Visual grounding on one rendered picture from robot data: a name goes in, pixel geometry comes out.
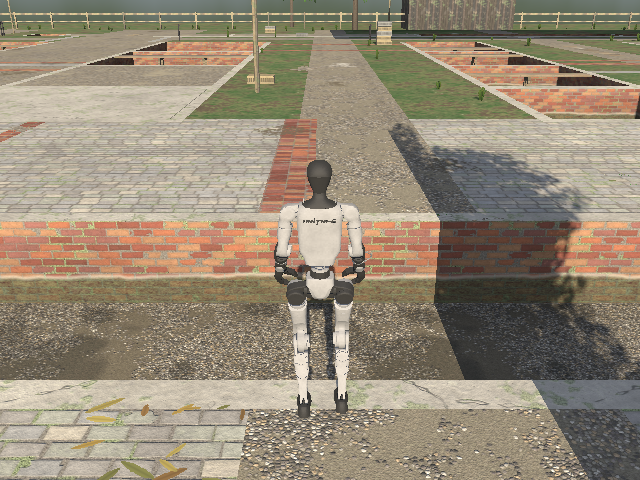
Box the robot left hand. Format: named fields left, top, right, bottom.
left=274, top=267, right=298, bottom=285

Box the left robot foot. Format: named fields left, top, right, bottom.
left=297, top=391, right=312, bottom=418

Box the robot right forearm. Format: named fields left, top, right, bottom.
left=351, top=243, right=365, bottom=272

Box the right robot thigh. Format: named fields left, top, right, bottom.
left=333, top=278, right=354, bottom=349

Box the robot left forearm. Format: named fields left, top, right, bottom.
left=274, top=242, right=288, bottom=272

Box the robot right upper arm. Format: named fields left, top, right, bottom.
left=340, top=203, right=363, bottom=257

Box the robot right hand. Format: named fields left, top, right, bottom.
left=342, top=267, right=365, bottom=284

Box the robot left upper arm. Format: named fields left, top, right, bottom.
left=276, top=203, right=299, bottom=257

